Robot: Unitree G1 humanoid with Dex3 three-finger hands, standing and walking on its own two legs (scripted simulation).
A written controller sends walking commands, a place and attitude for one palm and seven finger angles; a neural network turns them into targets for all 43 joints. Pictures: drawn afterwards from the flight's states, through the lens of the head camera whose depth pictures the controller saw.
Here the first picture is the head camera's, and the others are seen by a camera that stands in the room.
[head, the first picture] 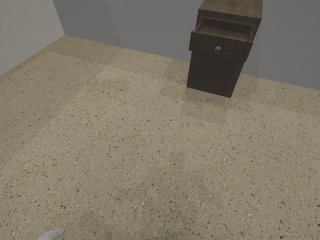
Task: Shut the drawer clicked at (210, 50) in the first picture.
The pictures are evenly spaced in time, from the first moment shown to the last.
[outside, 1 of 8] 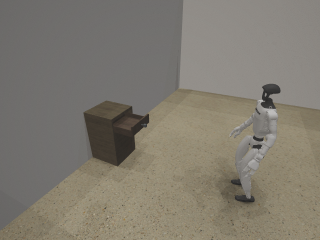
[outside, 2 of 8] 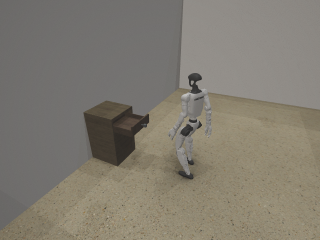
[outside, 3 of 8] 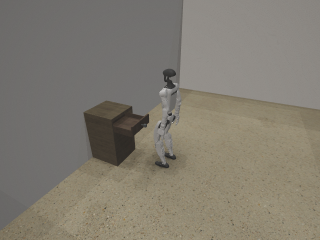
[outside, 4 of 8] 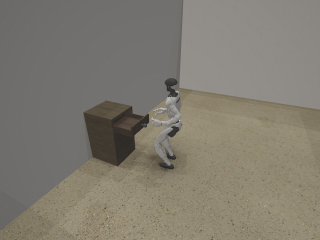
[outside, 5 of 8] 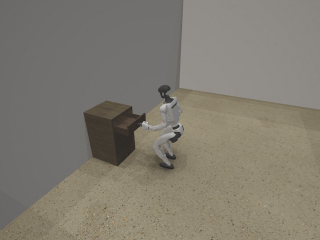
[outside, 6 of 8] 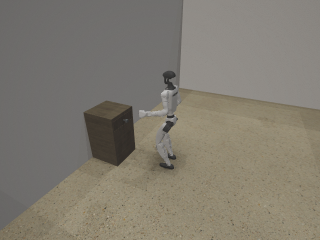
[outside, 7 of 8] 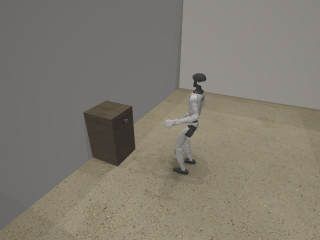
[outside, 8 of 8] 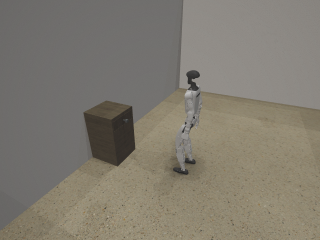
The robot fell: no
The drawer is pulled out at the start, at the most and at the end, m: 0.28 0.28 0.00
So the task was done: yes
